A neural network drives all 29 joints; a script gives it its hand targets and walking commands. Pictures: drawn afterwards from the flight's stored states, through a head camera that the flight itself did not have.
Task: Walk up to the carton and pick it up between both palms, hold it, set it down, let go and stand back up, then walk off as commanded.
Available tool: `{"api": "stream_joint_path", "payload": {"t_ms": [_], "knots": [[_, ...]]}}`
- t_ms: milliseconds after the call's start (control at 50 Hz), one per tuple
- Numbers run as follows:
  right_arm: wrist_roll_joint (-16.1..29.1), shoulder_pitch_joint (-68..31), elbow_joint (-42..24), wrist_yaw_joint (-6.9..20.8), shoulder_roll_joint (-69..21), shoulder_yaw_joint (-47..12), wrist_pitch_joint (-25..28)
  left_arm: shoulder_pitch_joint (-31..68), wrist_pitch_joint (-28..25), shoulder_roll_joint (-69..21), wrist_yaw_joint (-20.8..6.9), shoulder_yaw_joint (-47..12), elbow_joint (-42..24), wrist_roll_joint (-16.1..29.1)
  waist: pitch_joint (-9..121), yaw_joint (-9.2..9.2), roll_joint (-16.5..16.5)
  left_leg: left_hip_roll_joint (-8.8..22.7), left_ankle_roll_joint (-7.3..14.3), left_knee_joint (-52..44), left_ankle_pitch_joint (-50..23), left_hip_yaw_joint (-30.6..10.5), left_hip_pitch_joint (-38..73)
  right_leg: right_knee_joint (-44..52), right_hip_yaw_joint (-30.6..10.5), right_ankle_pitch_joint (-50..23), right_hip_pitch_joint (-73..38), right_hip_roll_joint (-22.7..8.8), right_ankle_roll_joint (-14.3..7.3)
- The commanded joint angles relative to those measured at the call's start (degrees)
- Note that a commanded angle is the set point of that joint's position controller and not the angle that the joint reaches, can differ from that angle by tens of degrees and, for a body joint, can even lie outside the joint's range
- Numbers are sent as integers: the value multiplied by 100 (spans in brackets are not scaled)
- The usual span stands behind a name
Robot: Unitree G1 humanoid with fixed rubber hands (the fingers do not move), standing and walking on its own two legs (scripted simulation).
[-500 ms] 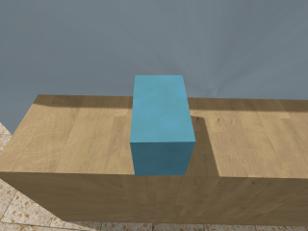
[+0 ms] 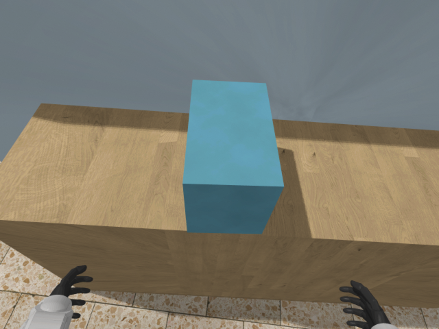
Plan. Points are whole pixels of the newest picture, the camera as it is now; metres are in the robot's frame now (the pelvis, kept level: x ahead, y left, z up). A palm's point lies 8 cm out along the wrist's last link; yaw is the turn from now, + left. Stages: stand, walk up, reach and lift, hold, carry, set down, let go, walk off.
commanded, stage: reach and lift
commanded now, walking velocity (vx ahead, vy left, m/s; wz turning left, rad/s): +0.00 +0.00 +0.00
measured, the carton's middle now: (227, 156) +0.46 -0.02 +0.01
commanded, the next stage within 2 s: none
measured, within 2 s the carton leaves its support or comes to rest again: neither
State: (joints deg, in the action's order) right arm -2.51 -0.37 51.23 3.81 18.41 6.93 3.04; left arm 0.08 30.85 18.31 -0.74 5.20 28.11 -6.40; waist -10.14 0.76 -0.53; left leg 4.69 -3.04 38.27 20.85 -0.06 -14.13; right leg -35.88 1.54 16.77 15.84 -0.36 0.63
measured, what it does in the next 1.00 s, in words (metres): stands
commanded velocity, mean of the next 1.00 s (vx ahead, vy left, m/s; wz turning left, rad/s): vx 0.00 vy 0.00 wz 0.00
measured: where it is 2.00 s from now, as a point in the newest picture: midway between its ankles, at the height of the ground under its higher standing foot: outside the picture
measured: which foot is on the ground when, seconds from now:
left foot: down 0.00-1.00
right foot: down 0.00-1.00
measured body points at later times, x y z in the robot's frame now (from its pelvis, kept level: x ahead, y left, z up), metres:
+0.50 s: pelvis +0.02 +0.01 +0.02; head +0.03 +0.01 +0.47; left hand +0.20 +0.26 -0.04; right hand +0.16 -0.27 -0.05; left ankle +0.00 +0.15 -0.72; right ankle +0.03 -0.13 -0.72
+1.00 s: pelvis +0.03 +0.01 +0.03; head +0.02 +0.02 +0.48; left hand +0.19 +0.22 -0.01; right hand +0.18 -0.24 -0.01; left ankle +0.00 +0.15 -0.72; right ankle +0.03 -0.13 -0.72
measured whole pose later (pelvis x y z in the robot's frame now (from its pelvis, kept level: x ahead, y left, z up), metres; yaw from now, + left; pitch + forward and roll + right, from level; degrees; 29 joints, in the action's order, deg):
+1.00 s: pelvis +0.03 +0.01 +0.03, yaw -2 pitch -4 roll +0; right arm 4.6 22.5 16.3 5.2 13.2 5.6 5.0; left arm -23.1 9.7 9.2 6.6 -2.7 4.2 2.0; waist -2.9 -1.8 0.1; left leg 2.9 -1.9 16.4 12.1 3.4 -0.7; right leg -16.5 -1.0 8.6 4.4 -1.6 1.6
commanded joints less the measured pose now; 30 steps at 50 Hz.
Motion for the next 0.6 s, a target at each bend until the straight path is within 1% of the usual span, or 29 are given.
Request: {"api": "stream_joint_path", "payload": {"t_ms": [0,20,40,60,80,100,120,140,160,180,200,220,240,260,280,300,320,360,380,400,420,440,460,480,500,520,540,560,580], "knots": [[175,425,-684,-38,1248,245,145,-227,11,893,129,475,-1131,-149,1646,35,332,-496,-2,-668,-1796,521,658,652,318,-2039,-880,201,-186],[187,423,-883,-24,1208,242,143,-283,-47,834,147,487,-1275,-101,1615,26,255,-509,22,-807,-1673,517,678,759,300,-1888,-902,205,-151],[210,473,-932,21,1147,152,122,-319,-84,780,170,446,-1280,-68,1455,-34,284,-523,36,-906,-1614,516,629,826,237,-1843,-911,188,-151],[214,449,-984,28,1186,227,104,-323,-119,733,182,390,-1315,-11,1344,33,259,-539,26,-1052,-1558,549,621,888,274,-1718,-950,220,-111],[196,548,-1131,77,1137,215,105,-392,-157,658,215,331,-1338,-4,1234,-8,217,-527,46,-1130,-1450,502,631,954,241,-1536,-894,218,-171],[262,410,-1327,115,1121,199,94,-280,-194,588,247,205,-1485,124,1214,-14,326,-519,31,-1249,-1494,558,662,1044,229,-1612,-884,213,-139],[266,520,-1345,144,1086,185,40,-372,-207,572,253,190,-1429,158,1147,9,208,-492,36,-1311,-1433,516,692,1097,246,-1479,-900,257,-154],[281,620,-1465,163,1026,130,-11,-413,-229,535,263,170,-1514,188,1177,-15,211,-487,49,-1377,-1461,536,689,1155,211,-1554,-912,256,-156],[294,654,-1540,171,967,83,-30,-408,-270,478,271,181,-1498,201,1077,-30,39,-498,98,-1463,-1419,563,584,1220,170,-1668,-993,251,-132],[289,670,-1686,166,942,114,-35,-390,-315,525,289,203,-1651,251,1246,-39,-27,-501,102,-1506,-1378,572,585,1250,150,-1649,-1127,244,-119],[276,757,-1764,177,947,138,-41,-517,-352,434,285,109,-1526,274,1164,-48,-3,-496,95,-1558,-1439,573,550,1243,172,-1716,-1086,278,-129],[278,832,-1913,160,905,130,-35,-469,-424,450,287,124,-1640,305,1219,-29,-67,-536,116,-1609,-1477,593,603,1287,140,-1792,-1189,270,-98],[279,829,-2153,141,852,130,-12,-487,-492,470,289,148,-1788,351,1280,-103,-222,-520,136,-1618,-1353,586,559,1311,138,-1733,-1161,267,-92],[259,893,-2173,138,900,165,-5,-556,-537,533,288,157,-1673,340,1200,-135,-190,-532,154,-1697,-1305,605,574,1376,106,-1692,-1171,254,-84],[242,933,-2162,139,853,148,-13,-536,-579,481,306,162,-1767,356,1246,-140,-140,-549,135,-1738,-1377,604,522,1379,69,-1788,-1272,249,-87],[266,996,-2280,140,828,182,-4,-594,-624,422,312,106,-1906,426,1336,-90,-32,-549,95,-1733,-1541,567,655,1405,101,-1782,-1238,270,-124],[260,1094,-2244,134,802,202,-1,-667,-672,430,315,87,-1805,395,1214,-99,-75,-536,116,-1800,-1411,586,726,1482,92,-1627,-1171,287,-122],[254,1185,-2540,78,719,252,61,-704,-802,410,313,70,-1964,477,1316,-106,-87,-587,107,-1850,-1476,627,744,1551,78,-1682,-1273,261,-101],[271,1142,-2574,92,735,152,67,-810,-817,374,312,108,-1810,449,1289,-201,-134,-571,121,-1849,-1732,619,678,1522,54,-1855,-1283,276,-105],[268,1289,-2652,77,705,151,72,-907,-898,343,327,96,-1903,452,1369,-209,-158,-615,105,-1911,-1762,673,754,1573,53,-1911,-1373,284,-79],[242,1356,-2642,65,705,265,91,-947,-937,334,332,30,-1982,496,1295,-149,-46,-598,71,-1940,-1714,623,730,1593,50,-1763,-1369,271,-94],[220,1469,-2649,64,637,221,81,-1000,-980,250,325,-12,-1967,489,1234,-145,-139,-592,89,-1989,-1765,610,843,1658,54,-1745,-1279,304,-99],[270,1456,-2756,78,600,149,112,-1012,-1038,191,347,14,-2057,490,1178,-192,-50,-602,61,-2018,-1896,625,845,1673,53,-1799,-1293,301,-120],[258,1510,-2810,63,548,182,112,-1047,-1057,234,346,15,-2047,507,1165,-175,-50,-602,80,-2067,-1737,640,815,1754,29,-1666,-1401,275,-121],[216,1467,-2889,53,549,222,120,-1097,-1103,230,352,29,-1998,512,1061,-149,-153,-603,103,-2121,-1614,647,722,1775,28,-1513,-1396,289,-128],[226,1413,-3056,69,535,248,145,-962,-1165,180,372,-35,-2236,582,1091,-219,-9,-585,70,-2188,-1564,631,719,1814,-9,-1396,-1386,259,-149],[247,1512,-3088,64,544,240,121,-1134,-1200,146,396,-34,-2252,577,1030,-185,-79,-562,73,-2215,-1624,612,745,1823,25,-1434,-1395,299,-153],[258,1440,-3069,79,523,279,128,-1035,-1234,111,417,-70,-2330,595,1038,-152,69,-565,44,-2259,-1556,575,781,1844,-13,-1295,-1377,279,-180],[282,1511,-3164,90,451,253,116,-1138,-1284,42,452,-141,-2451,636,1073,-176,81,-546,47,-2270,-1474,570,767,1865,-12,-1226,-1352,273,-199]]}}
